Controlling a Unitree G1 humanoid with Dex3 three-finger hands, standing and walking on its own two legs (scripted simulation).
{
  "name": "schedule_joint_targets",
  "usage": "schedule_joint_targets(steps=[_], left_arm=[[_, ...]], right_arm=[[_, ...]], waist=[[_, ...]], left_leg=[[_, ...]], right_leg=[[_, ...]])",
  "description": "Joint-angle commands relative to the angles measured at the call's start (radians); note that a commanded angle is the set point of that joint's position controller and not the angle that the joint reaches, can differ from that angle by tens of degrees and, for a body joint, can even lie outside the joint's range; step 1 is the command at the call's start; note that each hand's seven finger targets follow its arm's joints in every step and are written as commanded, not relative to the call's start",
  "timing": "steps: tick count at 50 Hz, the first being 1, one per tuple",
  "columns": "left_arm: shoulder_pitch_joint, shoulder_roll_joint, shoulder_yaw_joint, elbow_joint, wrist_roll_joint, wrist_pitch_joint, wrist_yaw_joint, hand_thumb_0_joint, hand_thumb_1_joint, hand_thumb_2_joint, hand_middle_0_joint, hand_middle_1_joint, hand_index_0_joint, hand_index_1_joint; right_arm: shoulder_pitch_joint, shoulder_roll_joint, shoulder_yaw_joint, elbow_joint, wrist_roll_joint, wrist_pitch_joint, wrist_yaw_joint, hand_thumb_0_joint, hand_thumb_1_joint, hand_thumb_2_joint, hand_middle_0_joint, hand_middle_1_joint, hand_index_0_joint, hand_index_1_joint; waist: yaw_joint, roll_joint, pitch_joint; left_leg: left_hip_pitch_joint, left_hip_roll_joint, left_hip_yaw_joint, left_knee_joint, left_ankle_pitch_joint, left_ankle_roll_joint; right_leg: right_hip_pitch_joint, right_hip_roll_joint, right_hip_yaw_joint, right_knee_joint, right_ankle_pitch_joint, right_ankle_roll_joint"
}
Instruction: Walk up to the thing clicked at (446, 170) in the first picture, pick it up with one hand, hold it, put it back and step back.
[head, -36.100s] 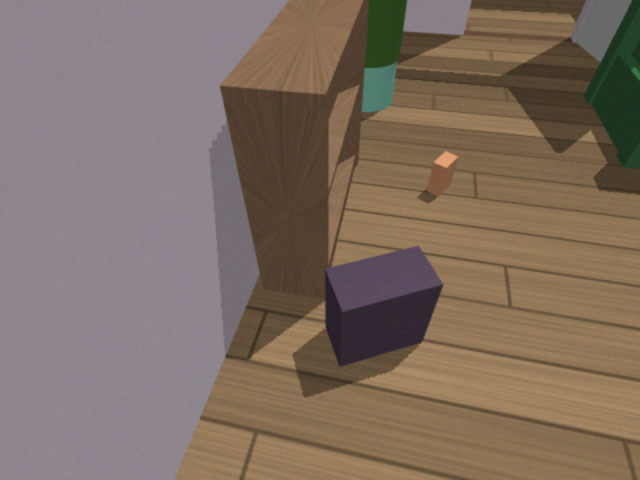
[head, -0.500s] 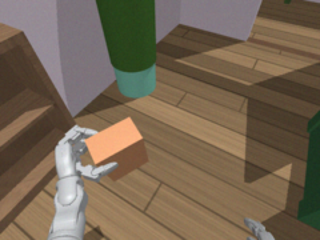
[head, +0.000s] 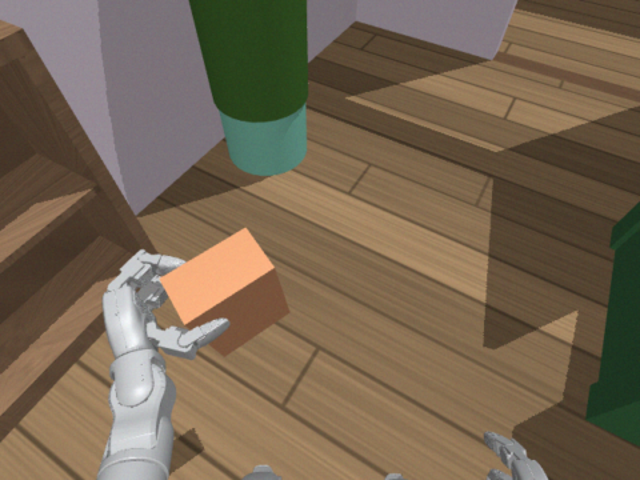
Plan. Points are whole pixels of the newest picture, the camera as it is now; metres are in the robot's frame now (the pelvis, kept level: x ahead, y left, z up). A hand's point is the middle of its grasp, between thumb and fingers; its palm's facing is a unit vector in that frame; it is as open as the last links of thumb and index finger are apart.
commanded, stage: crouch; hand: left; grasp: from above
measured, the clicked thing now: (234, 298) +0.37 +0.14 -0.02
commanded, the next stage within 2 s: lower in 1.66 s
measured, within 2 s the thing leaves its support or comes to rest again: neither
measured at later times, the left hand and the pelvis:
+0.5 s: hand (199, 330) +0.41 +0.24 -0.21, palm faces +0.42 -0.91 -0.03, open 10.4 cm; pelvis -0.04 +0.00 -0.19, yaw -3 degrees
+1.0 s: hand (210, 342) +0.45 +0.26 -0.39, palm faces +0.41 -0.91 -0.02, open 10.4 cm; pelvis -0.09 +0.01 -0.35, yaw -8 degrees
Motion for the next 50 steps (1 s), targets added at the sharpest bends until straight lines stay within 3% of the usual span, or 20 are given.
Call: schedule_joint_targets(steps=[1, 4, 7, 8, 13, 14, 15, 18, 21, 24, 26, 28, 30, 33, 34, 37, 42, 44, 48, 50], left_arm=[[-0.299, 0.127, 0.058, -0.107, 0.019, -0.14, 0.018, 0.0, -0.051, 1.157, -1.133, -1.291, -1.155, -1.291], [-0.391, 0.176, 0.103, -0.005, 0.028, -0.22, 0.014, 0.0, -0.081, 1.165, -1.128, -1.288, -1.142, -1.297], [-0.433, 0.155, 0.096, 0.099, 0.026, -0.301, 0.001, 0.0, -0.053, 1.192, -1.172, -1.332, -1.189, -1.339], [-0.451, 0.19, 0.113, 0.132, 0.031, -0.323, 0.001, 0.0, -0.033, 1.195, -1.172, -1.33, -1.187, -1.337], [-0.554, 0.26, 0.15, 0.245, 0.026, -0.394, -0.02, 0.0, -0.015, 1.241, -1.183, -1.348, -1.192, -1.362], [-0.561, 0.298, 0.188, 0.252, 0.021, -0.402, -0.021, 0.0, -0.037, 1.24, -1.188, -1.349, -1.194, -1.366], [-0.573, 0.304, 0.184, 0.284, 0.024, -0.403, -0.025, 0.0, -0.035, 1.258, -1.205, -1.37, -1.213, -1.386], [-0.642, 0.362, 0.243, 0.275, 0.008, -0.416, -0.027, 0.0, -0.029, 1.29, -1.205, -1.389, -1.213, -1.406], [-0.705, 0.427, 0.286, 0.31, 0.011, -0.425, -0.042, 0.0, -0.018, 1.299, -1.204, -1.393, -1.211, -1.411], [-0.782, 0.444, 0.282, 0.363, 0.022, -0.432, -0.067, 0.0, -0.029, 1.313, -1.202, -1.407, -1.211, -1.424], [-0.827, 0.451, 0.279, 0.429, 0.03, -0.429, -0.077, 0.0, -0.072, 1.306, -1.221, -1.425, -1.234, -1.44], [-0.85, 0.501, 0.307, 0.493, 0.037, -0.429, -0.079, 0.0, -0.073, 1.303, -1.22, -1.427, -1.234, -1.441], [-0.88, 0.57, 0.339, 0.509, 0.047, -0.434, -0.085, 0.0, -0.05, 1.312, -1.232, -1.439, -1.248, -1.451], [-0.936, 0.605, 0.352, 0.553, 0.06, -0.438, -0.094, 0.0, -0.024, 1.346, -1.264, -1.483, -1.283, -1.492], [-0.966, 0.656, 0.373, 0.535, 0.069, -0.44, -0.091, 0.0, -0.046, 1.344, -1.257, -1.478, -1.275, -1.49], [-1.017, 0.689, 0.38, 0.567, 0.083, -0.437, -0.093, 0.0, -0.058, 1.348, -1.258, -1.484, -1.276, -1.495], [-1.056, 0.76, 0.399, 0.572, 0.09, -0.417, -0.12, 0.0, -0.097, 1.288, -1.214, -1.436, -1.233, -1.445], [-1.068, 0.809, 0.429, 0.566, 0.085, -0.407, -0.118, 0.0, -0.117, 1.266, -1.191, -1.41, -1.209, -1.421], [-1.055, 0.842, 0.452, 0.601, 0.088, -0.388, -0.125, 0.0, -0.076, 1.256, -1.183, -1.396, -1.202, -1.403], [-1.017, 0.878, 0.471, 0.627, 0.099, -0.378, -0.132, 0.0, -0.088, 1.249, -1.171, -1.389, -1.192, -1.395]], right_arm=[[0.017, -0.137, -0.054, -0.076, -0.016, -0.032, -0.006, 0.0, -0.891, -0.904, 0.199, 0.299, 0.2, 0.299], [0.009, -0.136, -0.05, -0.058, -0.027, -0.037, 0.0, 0.0, -0.902, -0.908, 0.199, 0.3, 0.199, 0.299], [0.006, -0.139, -0.046, -0.057, -0.043, -0.044, 0.015, 0.0, -0.905, -0.907, 0.199, 0.3, 0.199, 0.299], [0.005, -0.148, -0.048, -0.055, -0.045, -0.044, 0.017, 0.0, -0.905, -0.907, 0.199, 0.299, 0.199, 0.299], [0.025, -0.18, -0.04, -0.054, -0.06, -0.034, 0.042, 0.0, -0.902, -0.908, 0.198, 0.299, 0.199, 0.299], [0.029, -0.196, -0.047, -0.057, -0.06, -0.029, 0.047, 0.0, -0.904, -0.909, 0.198, 0.299, 0.199, 0.299], [0.03, -0.19, -0.038, -0.052, -0.063, -0.023, 0.051, 0.0, -0.906, -0.909, 0.198, 0.299, 0.199, 0.299], [0.055, -0.205, -0.036, -0.042, -0.066, 0.001, 0.062, 0.0, -0.913, -0.912, 0.199, 0.299, 0.199, 0.299], [0.072, -0.22, -0.035, -0.029, -0.068, 0.017, 0.073, 0.0, -0.927, -0.916, 0.199, 0.299, 0.199, 0.299], [0.073, -0.227, -0.032, -0.016, -0.073, 0.023, 0.082, 0.0, -0.932, -0.918, 0.199, 0.299, 0.199, 0.299], [0.065, -0.227, -0.027, -0.011, -0.077, 0.025, 0.086, 0.0, -0.935, -0.918, 0.199, 0.299, 0.199, 0.299], [0.059, -0.231, -0.017, -0.012, -0.08, 0.029, 0.085, 0.0, -0.928, -0.915, 0.199, 0.3, 0.199, 0.3], [0.055, -0.239, -0.01, -0.009, -0.087, 0.033, 0.087, 0.0, -0.918, -0.912, 0.199, 0.3, 0.2, 0.3], [0.05, -0.248, 0.006, -0.015, -0.091, 0.039, 0.089, 0.0, -0.921, -0.912, 0.199, 0.3, 0.2, 0.3], [0.045, -0.253, 0.009, -0.011, -0.096, 0.041, 0.086, 0.0, -0.926, -0.915, 0.199, 0.3, 0.2, 0.3], [0.054, -0.265, 0.02, -0.006, -0.099, 0.049, 0.086, 0.0, -0.926, -0.914, 0.199, 0.3, 0.199, 0.3], [0.066, -0.291, 0.043, 0.006, -0.113, 0.06, 0.08, 0.0, -0.937, -0.916, 0.199, 0.3, 0.2, 0.299], [0.072, -0.299, 0.058, 0.004, -0.117, 0.068, 0.077, 0.0, -0.934, -0.916, 0.199, 0.3, 0.2, 0.3], [0.064, -0.313, 0.085, 0.005, -0.127, 0.083, 0.076, 0.0, -0.929, -0.914, 0.2, 0.3, 0.2, 0.3], [0.071, -0.315, 0.098, 0.009, -0.133, 0.092, 0.076, 0.0, -0.921, -0.912, 0.2, 0.3, 0.2, 0.3]], waist=[[-0.027, 0.008, -0.311], [-0.029, 0.005, -0.34], [-0.049, 0.015, -0.408], [-0.043, 0.036, -0.44], [-0.042, 0.096, -0.623], [-0.029, 0.091, -0.655], [-0.033, 0.102, -0.674], [-0.03, 0.11, -0.767], [-0.052, 0.073, -0.788], [-0.089, 0.045, -0.785], [-0.103, 0.064, -0.745], [-0.097, 0.065, -0.717], [-0.088, 0.104, -0.735], [-0.1, 0.167, -0.717], [-0.092, 0.188, -0.728], [-0.12, 0.212, -0.718], [-0.145, 0.24, -0.746], [-0.14, 0.251, -0.764], [-0.165, 0.241, -0.681], [-0.161, 0.234, -0.674]], left_leg=[[0.116, -0.022, -0.004, -0.018, 0.243, 0.028], [-0.008, -0.026, -0.004, 0.097, 0.196, 0.033], [-0.124, -0.025, -0.022, 0.21, 0.134, 0.032], [-0.155, -0.024, -0.022, 0.254, 0.121, 0.031], [-0.281, -0.021, -0.039, 0.442, 0.18, 0.032], [-0.3, -0.019, -0.044, 0.466, 0.197, 0.031], [-0.323, -0.019, -0.042, 0.494, 0.197, 0.033], [-0.384, -0.017, -0.041, 0.581, 0.25, 0.038], [-0.492, -0.011, -0.043, 0.656, 0.228, 0.046], [-0.592, -0.005, -0.047, 0.74, 0.177, 0.054], [-0.659, -0.001, -0.052, 0.777, 0.087, 0.049], [-0.739, 0.001, -0.052, 0.806, -0.011, 0.042], [-0.772, 0.003, -0.05, 0.845, -0.033, 0.036], [-0.796, 0.005, -0.059, 0.872, -0.1, 0.023], [-0.815, 0.007, -0.055, 0.892, -0.121, 0.022], [-0.849, 0.011, -0.064, 0.921, -0.179, 0.017], [-0.888, 0.012, -0.059, 1.022, -0.14, 0.024], [-0.915, 0.012, -0.06, 1.058, -0.118, 0.025], [-0.997, 0.014, -0.07, 1.109, -0.134, 0.028], [-1.031, 0.015, -0.07, 1.137, -0.115, 0.029]], right_leg=[[-0.032, 0.019, 0.002, -0.027, 0.295, -0.016], [-0.153, 0.014, 0.01, 0.067, 0.254, -0.016], [-0.311, 0.02, 0.001, 0.192, 0.18, -0.024], [-0.365, 0.023, 0.004, 0.229, 0.159, -0.025], [-0.541, 0.033, -0.006, 0.421, 0.175, -0.032], [-0.56, 0.036, -0.01, 0.453, 0.181, -0.034], [-0.583, 0.038, -0.006, 0.475, 0.182, -0.033], [-0.608, 0.04, 0.0, 0.545, 0.238, -0.03], [-0.626, 0.043, 0.007, 0.602, 0.245, -0.024], [-0.69, 0.046, 0.007, 0.66, 0.214, -0.018], [-0.797, 0.049, 0.001, 0.701, 0.115, -0.024], [-0.858, 0.05, -0.001, 0.734, 0.011, -0.028], [-0.894, 0.053, -0.004, 0.779, -0.022, -0.031], [-1.008, 0.056, -0.035, 0.861, -0.089, -0.043], [-1.015, 0.057, -0.03, 0.877, -0.107, -0.041], [-1.073, 0.058, -0.055, 0.932, -0.143, -0.042], [-1.102, 0.061, -0.07, 1.008, -0.106, -0.036], [-1.094, 0.063, -0.073, 1.037, -0.088, -0.034], [-1.131, 0.067, -0.091, 1.082, -0.093, -0.031], [-1.113, 0.073, -0.096, 1.099, -0.076, -0.028]])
